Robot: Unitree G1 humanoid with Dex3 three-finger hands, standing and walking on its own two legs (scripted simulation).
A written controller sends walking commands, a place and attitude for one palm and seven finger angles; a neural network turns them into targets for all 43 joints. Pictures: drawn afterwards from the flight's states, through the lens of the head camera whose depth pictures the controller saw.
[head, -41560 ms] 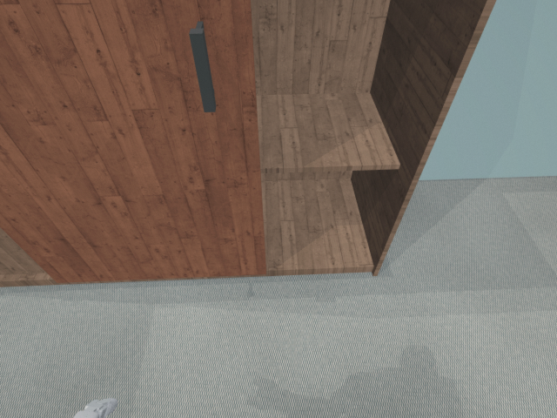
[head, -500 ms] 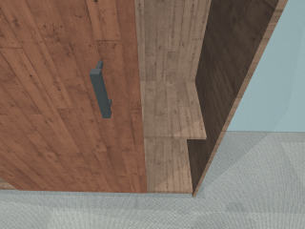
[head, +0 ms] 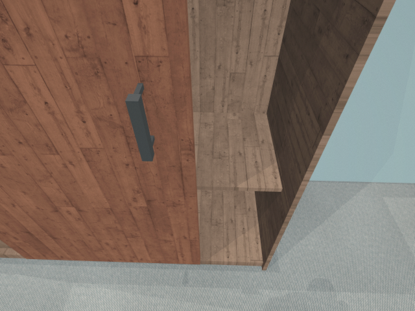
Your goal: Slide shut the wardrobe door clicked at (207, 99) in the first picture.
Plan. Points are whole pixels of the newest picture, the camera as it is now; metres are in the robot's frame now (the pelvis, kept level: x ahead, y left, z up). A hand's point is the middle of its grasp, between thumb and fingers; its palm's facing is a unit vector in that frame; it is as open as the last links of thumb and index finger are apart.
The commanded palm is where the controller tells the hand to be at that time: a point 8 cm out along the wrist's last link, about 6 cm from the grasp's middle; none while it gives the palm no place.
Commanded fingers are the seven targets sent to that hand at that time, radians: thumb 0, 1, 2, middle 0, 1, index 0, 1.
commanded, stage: look again from close up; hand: left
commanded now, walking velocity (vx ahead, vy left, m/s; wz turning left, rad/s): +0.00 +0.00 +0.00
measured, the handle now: (144, 123) +0.44 +0.16 +0.15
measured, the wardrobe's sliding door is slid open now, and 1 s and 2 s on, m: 0.29 0.29 0.29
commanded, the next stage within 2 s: none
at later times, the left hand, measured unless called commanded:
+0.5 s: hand out of the picture -0.02 +0.17 -0.18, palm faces +0.04 -0.98 -0.20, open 7.4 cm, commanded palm none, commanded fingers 0.00 0.90 0.90 -0.20 -0.30 -0.20 -0.30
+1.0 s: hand out of the picture -0.01 +0.17 -0.18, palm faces +0.05 -0.98 -0.19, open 7.4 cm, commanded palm none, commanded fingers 0.00 0.90 0.90 -0.20 -0.30 -0.20 -0.30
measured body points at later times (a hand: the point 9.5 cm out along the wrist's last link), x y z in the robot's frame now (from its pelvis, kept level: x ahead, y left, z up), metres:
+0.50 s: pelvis +0.00 +0.00 +0.00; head +0.00 -0.01 +0.45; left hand -0.02 +0.22 -0.16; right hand -0.02 -0.22 -0.16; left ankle +0.01 +0.13 -0.74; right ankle -0.01 -0.13 -0.74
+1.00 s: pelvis +0.01 +0.00 +0.00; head +0.01 +0.00 +0.45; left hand -0.01 +0.22 -0.16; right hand -0.01 -0.21 -0.16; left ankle +0.01 +0.13 -0.74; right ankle -0.01 -0.13 -0.74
